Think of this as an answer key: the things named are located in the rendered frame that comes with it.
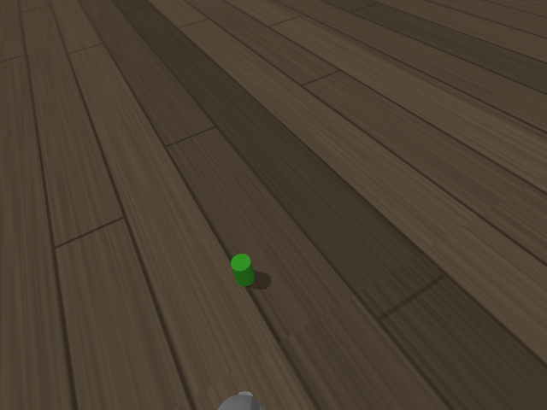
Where can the can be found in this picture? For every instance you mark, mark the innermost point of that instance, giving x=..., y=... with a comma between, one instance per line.
x=242, y=269

